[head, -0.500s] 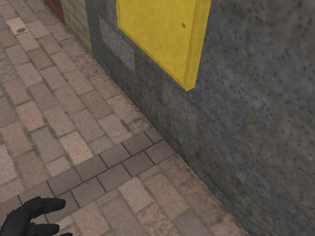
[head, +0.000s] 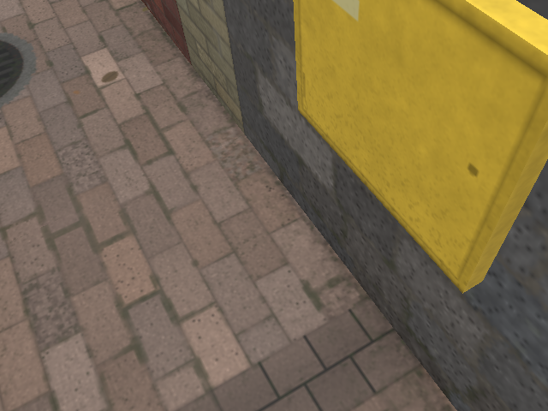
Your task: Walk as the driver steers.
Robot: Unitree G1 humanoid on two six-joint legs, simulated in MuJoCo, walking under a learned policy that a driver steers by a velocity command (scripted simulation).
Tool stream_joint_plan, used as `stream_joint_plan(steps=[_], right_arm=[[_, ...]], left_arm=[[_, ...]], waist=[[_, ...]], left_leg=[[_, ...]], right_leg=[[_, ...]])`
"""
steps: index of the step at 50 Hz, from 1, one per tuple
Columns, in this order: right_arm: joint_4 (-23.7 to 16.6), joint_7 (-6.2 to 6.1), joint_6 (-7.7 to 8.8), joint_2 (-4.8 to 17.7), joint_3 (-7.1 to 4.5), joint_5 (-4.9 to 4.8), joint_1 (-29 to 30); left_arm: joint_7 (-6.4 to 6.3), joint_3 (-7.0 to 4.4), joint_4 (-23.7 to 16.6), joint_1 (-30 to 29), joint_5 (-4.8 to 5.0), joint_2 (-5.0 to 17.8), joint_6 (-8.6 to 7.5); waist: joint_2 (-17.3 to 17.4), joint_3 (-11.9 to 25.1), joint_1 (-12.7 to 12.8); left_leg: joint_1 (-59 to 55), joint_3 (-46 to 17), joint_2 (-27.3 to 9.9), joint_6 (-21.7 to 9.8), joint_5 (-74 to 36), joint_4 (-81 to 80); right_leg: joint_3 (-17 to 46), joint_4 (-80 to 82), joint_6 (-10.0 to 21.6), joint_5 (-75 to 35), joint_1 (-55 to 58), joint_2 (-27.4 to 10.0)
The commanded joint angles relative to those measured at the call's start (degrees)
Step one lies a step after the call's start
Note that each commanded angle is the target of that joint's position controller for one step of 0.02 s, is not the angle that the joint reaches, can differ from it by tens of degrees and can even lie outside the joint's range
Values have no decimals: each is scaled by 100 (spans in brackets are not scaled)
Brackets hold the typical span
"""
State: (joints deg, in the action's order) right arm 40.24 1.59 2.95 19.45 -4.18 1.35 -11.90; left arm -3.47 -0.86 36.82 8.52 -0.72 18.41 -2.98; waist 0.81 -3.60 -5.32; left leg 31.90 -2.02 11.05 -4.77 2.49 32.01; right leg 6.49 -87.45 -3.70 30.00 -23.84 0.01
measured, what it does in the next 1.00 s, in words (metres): walks ahead, turning left: right foot, then left foot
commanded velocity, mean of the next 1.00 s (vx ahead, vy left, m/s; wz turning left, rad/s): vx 0.07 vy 0.01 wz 0.80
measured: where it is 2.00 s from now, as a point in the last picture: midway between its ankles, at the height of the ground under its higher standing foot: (176, 260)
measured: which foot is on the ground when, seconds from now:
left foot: down 0.00-0.30, up 0.32-0.68, down 0.70-1.00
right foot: up 0.00-0.26, down 0.28-0.70, up 0.72-1.00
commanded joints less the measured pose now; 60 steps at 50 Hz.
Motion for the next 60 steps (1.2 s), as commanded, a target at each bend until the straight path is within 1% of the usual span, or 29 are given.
stream_joint_plan(steps=[1,3,6,10,13,14,15,16,17,18,20,22,23,24,29,34,35,36,37,38,40,42,45,47,48,52,55,56,60], right_arm=[[-582,-294,-199,763,-218,-209,-99],[-685,-321,-279,807,-222,-187,302],[-665,-408,-270,675,-209,-167,240],[-703,-525,-404,1046,-397,-307,362],[-785,-444,-474,962,-425,-448,377],[-747,-386,-482,778,-391,-550,105],[-689,-408,-513,504,-324,-512,-187],[-902,-360,-454,601,-334,-436,-255],[-834,-313,-427,1029,-423,-359,-220],[-769,-278,-429,1125,-490,-351,-319],[-752,-230,-523,825,-392,-255,-365],[-969,-172,-568,549,-276,-318,-87],[-1087,-186,-533,316,-208,-459,-15],[-1224,-214,-558,260,-161,-293,62],[-1543,-127,-519,207,-101,-335,190],[-1323,-129,-601,398,-318,-349,-235],[-1258,-126,-581,607,-445,-363,-691],[-1330,-214,-544,1498,-649,-347,-855],[-1480,-174,-360,1688,-665,-169,-683],[-1432,-119,-250,1326,-583,-80,-680],[-1441,-182,-265,1072,-463,-194,-43],[-1481,-214,-318,787,-302,-140,423],[-1154,-247,-308,343,-88,-115,175],[-801,-201,-214,575,-137,-138,-448],[-781,-148,-117,809,-184,-141,-442],[-557,-141,242,780,-203,-132,-773],[-440,-206,316,673,-211,-114,-1021],[-319,-241,224,591,-190,237,-1332],[-145,-198,223,612,-217,182,-1563]], left_arm=[[12,-135,-613,-83,-26,833,-75],[27,-152,-709,-149,-50,835,62],[26,-12,-610,-197,-149,328,101],[114,-16,-484,-411,-83,308,251],[116,-218,-150,18,11,664,238],[70,-349,-88,56,-77,944,243],[31,-452,-106,158,-264,1182,274],[9,-507,-85,6,-405,1249,270],[-60,-432,-186,-411,-370,922,227],[-127,-393,-261,-663,-235,714,240],[-215,-372,-167,-708,15,627,304],[-233,-395,-56,-392,-43,677,361],[-223,-487,68,-88,-65,838,371],[-205,-576,106,266,-4,863,330],[-54,-750,171,51,21,1331,298],[74,-836,417,231,170,1166,220],[153,-789,452,299,118,960,190],[209,-711,215,453,-230,554,162],[215,-659,-231,52,-291,481,47],[201,-736,-216,-381,-83,760,-6],[114,-717,-93,-340,-7,757,41],[115,-693,173,209,-116,823,170],[268,-409,279,450,-121,298,173],[450,-350,220,174,9,234,96],[505,-411,107,-54,101,449,83],[541,-422,-96,-363,248,538,-141],[559,-403,-148,-416,192,391,-250],[724,-421,170,-494,-238,449,-114],[921,-303,-188,-1201,-149,184,79]], waist=[[-398,1576,134],[-25,825,497],[-54,677,542],[506,1134,423],[1057,780,475],[653,836,391],[-363,1219,386],[-1728,1490,177],[-1573,1241,129],[-1399,1004,102],[-721,730,145],[-652,570,420],[-799,694,497],[-847,868,743],[-1207,720,629],[-981,749,271],[-403,545,19],[1902,394,306],[2309,1231,281],[1432,1301,68],[640,869,464],[602,1109,762],[719,1479,711],[1017,1235,398],[1143,875,346],[929,261,121],[640,212,50],[549,628,-297],[534,-89,-308]], left_leg=[[-2583,-3645,-1988,-1468,1232,-1770],[-1300,-3101,-1500,-1169,482,-1900],[-781,-2373,-1088,-781,-1794,-1395],[-1117,-2692,-1090,-527,-291,-1171],[-944,-3167,-884,-105,1997,-1142],[-723,-2813,-535,89,2837,-438],[-58,-1914,-20,313,3461,975],[123,-1389,-57,513,2981,2343],[329,-1147,-442,703,2522,3015],[450,-912,-547,781,2266,3417],[581,-550,-759,998,1958,4119],[719,-205,-982,1104,1715,3656],[700,18,-1025,1139,1674,3363],[633,96,-1135,1250,1711,3279],[-500,299,-1463,1027,1681,1840],[-1757,559,-1175,318,1166,17],[-2532,-145,-1395,15,448,-713],[-3632,-2049,-2464,-525,-2903,-616],[-3406,-3566,-3150,-1549,-2788,-898],[-3436,-3008,-2972,-1472,-2438,-1052],[-2909,-2127,-2521,-877,-2198,-917],[-2303,-1426,-2412,-814,-2984,-696],[-2179,-869,-2162,-761,-1840,-696],[-2094,-1119,-2275,-803,884,-1277],[-1991,-1498,-2449,-826,2269,-1632],[-3378,-2303,-3107,-895,2916,-2097],[-4205,-1986,-3221,-716,2284,-2102],[-4506,-1276,-2844,-584,2088,-2280],[-3890,-674,-2816,-446,1943,-2627]], right_leg=[[393,-200,117,-755,-1722,-6],[234,687,87,-767,-1047,-20],[-40,2649,-167,-923,-487,238],[211,4551,-318,-1633,245,418],[268,6195,-68,-2447,1033,112],[453,6755,190,-2566,1508,-387],[1609,6855,852,-2208,2269,-1525],[2816,7382,1355,-1689,1811,-2405],[2618,7504,1437,-1324,1624,-2289],[1918,7354,1224,-1447,1577,-1946],[1023,7037,1163,-2399,1642,-1624],[415,7056,1266,-2970,1797,-1493],[176,7051,1290,-3022,2092,-1324],[67,6972,1406,-3245,2293,-1556],[-674,7169,1421,-3144,1703,-1795],[-1486,6100,603,-2830,1525,-1652],[-1784,5151,233,-2357,720,-1373],[-1984,3194,-258,799,-1304,-581],[-623,1980,-323,1281,-2017,-84],[-251,1417,-159,891,-2088,-150],[-194,1646,27,-93,-2068,-241],[-373,1975,21,-712,-1197,-152],[-523,3296,77,-1560,-468,-135],[-669,4047,319,-1811,-318,-68],[-617,4273,426,-1631,-551,-56],[92,4286,839,-1578,-2323,-270],[313,3941,776,-1717,-3258,-387],[-37,3921,677,-1759,-2957,-257],[-409,3892,669,-1986,-3010,-489]])
Velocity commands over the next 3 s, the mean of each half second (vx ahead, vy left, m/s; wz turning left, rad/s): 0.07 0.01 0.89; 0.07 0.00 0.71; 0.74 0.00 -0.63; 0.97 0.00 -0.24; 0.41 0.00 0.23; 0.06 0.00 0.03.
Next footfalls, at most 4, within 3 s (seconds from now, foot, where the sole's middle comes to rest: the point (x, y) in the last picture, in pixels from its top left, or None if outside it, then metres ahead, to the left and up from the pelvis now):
0.28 right None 0.26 -0.12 -0.74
0.70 left None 0.08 0.14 -0.74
1.40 right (231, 362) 0.55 0.14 -0.74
1.88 left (133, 220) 1.00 0.40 -0.74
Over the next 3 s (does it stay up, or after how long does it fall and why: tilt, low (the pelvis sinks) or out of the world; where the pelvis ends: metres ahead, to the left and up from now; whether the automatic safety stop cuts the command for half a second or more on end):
stays up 1.29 0.52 0.03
